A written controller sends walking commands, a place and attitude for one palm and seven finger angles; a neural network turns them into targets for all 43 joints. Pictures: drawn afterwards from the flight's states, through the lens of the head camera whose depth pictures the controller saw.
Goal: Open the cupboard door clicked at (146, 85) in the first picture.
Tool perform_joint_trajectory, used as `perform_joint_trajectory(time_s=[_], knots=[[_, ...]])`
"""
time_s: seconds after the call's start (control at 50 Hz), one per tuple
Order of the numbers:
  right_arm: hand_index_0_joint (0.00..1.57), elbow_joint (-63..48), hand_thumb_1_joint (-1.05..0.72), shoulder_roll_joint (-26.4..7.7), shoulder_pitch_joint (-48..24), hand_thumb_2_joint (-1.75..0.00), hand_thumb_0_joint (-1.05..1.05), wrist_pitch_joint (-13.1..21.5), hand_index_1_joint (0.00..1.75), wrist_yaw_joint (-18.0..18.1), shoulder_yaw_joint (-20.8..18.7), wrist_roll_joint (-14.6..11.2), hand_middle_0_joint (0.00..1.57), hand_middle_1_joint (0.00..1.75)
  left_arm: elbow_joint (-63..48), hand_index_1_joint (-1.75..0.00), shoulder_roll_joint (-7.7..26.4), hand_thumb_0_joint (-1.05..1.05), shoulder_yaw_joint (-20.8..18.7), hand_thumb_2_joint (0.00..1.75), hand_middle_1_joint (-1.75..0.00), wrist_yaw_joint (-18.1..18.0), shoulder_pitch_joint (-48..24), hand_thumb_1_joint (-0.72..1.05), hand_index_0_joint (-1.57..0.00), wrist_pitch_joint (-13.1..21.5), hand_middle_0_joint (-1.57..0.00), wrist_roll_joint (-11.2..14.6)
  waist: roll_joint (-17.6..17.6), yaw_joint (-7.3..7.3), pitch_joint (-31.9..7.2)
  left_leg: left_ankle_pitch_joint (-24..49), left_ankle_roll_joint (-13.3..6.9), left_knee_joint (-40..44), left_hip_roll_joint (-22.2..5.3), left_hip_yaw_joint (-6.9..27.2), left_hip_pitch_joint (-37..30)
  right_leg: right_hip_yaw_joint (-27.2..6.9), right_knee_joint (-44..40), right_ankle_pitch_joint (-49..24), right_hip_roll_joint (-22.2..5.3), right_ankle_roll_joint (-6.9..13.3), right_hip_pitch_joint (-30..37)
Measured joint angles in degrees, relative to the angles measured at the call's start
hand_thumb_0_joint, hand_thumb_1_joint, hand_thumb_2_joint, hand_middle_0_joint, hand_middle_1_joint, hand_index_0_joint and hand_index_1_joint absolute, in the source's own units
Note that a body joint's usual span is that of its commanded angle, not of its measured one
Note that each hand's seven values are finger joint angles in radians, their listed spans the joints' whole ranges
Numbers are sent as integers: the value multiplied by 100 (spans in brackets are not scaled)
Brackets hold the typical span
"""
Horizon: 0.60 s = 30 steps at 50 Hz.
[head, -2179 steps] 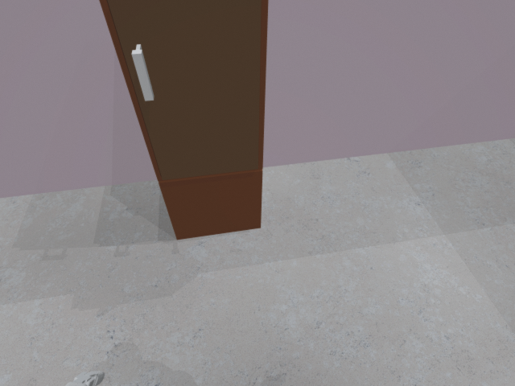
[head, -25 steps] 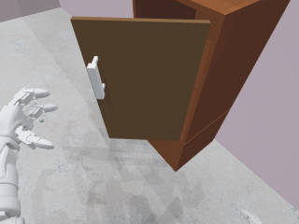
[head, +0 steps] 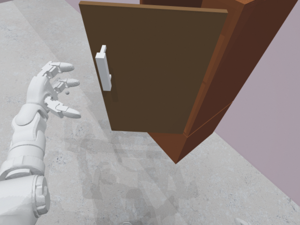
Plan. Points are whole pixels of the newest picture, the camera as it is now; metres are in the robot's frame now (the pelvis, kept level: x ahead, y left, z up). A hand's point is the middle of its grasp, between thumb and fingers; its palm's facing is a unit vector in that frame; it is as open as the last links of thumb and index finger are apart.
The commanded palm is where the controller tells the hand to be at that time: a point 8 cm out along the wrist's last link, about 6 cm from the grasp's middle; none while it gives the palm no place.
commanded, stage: move the hooked fingers beside the handle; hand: left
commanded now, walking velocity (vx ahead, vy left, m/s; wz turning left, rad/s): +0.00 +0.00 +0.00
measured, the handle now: (105, 68) +0.54 +0.13 +0.10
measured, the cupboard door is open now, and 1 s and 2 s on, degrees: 49 49 48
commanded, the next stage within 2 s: slide the fingers in behind the handle in 1.26 s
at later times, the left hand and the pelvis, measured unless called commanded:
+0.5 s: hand (85, 76) +0.49 +0.18 +0.11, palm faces -0.03 -1.00 +0.00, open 14.0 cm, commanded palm +0.47 +0.24 +0.10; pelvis +0.00 -0.01 -0.01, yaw -1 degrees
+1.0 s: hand (79, 78) +0.48 +0.20 +0.10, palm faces -0.02 -1.00 +0.00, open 14.0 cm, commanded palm +0.46 +0.25 +0.10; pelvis +0.02 -0.03 -0.01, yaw -2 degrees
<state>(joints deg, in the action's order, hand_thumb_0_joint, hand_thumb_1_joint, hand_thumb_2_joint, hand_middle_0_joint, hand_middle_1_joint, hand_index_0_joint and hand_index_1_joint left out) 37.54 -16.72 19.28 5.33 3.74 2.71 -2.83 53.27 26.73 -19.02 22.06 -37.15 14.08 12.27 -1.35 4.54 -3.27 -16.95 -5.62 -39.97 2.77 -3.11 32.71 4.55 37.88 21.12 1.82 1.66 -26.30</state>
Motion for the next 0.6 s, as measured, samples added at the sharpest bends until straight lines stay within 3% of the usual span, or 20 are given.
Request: perform_joint_trajectory(time_s=[0.12, 0.28, 0.38, 0.48, 0.6], knots=[[21, 106, -90, 7, 200, -90, 1, -175, 30, -79, -46, 51, 20, 30, 333, -120, -23, -1, -66, 30, -120, -240, -310, -50, -30, 126, -30, -120, 9, 117, -59, -32, -12, -11, -11, -60, 84, -63, 22, 14, 4, -23, -106], [21, 116, -90, -2, 396, -90, 1, -419, 30, -152, -84, 103, 20, 30, 783, -120, 195, -1, -290, 30, -120, -360, -591, -50, -30, 272, -30, -285, 0, 247, -75, -103, 7, -133, -85, -105, 260, -113, 112, 44, 69, 3, -292], [21, 190, -90, -8, 456, -90, 1, -522, 30, -168, -104, 112, 20, 30, 1026, -120, 246, -1, -218, 30, -120, -352, -872, -50, -30, 405, -30, -308, -22, 265, -74, -148, 34, -254, -108, -44, 391, -50, 189, 86, 95, 37, -388], [21, 222, -90, -26, 383, -90, 1, -568, 30, -154, -62, 115, 20, 30, 1523, -120, 347, -1, -149, 30, -120, -394, -1377, -50, -30, 322, -30, -388, -14, 362, -61, -166, 66, -381, -130, 15, 607, 17, 305, 122, 117, 80, -586], [21, 60, -90, -52, 414, -90, 0, -632, 30, -186, -81, 156, 20, 30, 1500, -121, 425, -1, -455, 30, -120, -479, -1338, -50, -30, 404, -30, -490, -18, 435, -133, -208, 120, -436, -208, -59, 751, -64, 395, 147, 182, 132, -782]])
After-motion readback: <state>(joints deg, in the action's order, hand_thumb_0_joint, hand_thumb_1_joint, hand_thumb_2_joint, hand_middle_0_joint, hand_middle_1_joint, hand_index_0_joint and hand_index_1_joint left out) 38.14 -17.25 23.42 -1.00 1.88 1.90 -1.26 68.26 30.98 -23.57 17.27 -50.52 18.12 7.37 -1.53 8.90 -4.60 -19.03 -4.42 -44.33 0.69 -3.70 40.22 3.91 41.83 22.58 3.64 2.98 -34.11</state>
